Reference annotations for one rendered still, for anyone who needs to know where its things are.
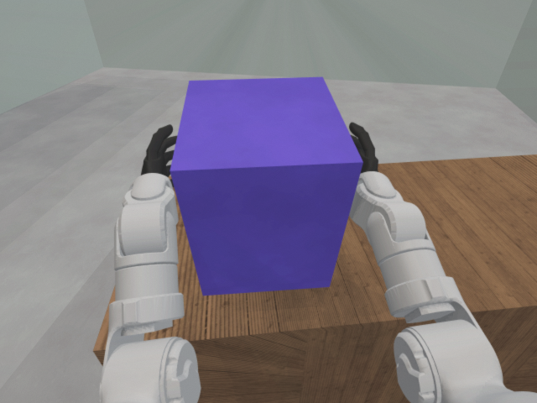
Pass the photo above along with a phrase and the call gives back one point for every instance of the carton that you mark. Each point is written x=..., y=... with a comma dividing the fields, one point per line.
x=265, y=172

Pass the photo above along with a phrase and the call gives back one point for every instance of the pedestal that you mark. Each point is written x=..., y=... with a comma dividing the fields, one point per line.
x=336, y=344

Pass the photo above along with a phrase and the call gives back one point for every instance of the right robot forearm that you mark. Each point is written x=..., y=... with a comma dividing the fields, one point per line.
x=417, y=286

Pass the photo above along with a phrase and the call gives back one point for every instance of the right robot hand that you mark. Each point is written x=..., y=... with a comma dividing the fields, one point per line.
x=364, y=147

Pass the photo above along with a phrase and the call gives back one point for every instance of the left robot forearm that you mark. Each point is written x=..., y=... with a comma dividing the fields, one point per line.
x=147, y=296

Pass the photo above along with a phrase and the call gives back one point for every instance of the right robot upper arm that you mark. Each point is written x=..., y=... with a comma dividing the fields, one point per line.
x=450, y=362

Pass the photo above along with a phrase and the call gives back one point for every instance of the left robot upper arm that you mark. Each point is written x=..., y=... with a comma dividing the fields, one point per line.
x=163, y=370

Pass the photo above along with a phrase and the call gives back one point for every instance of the left robot hand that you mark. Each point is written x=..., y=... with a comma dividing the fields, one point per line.
x=156, y=158

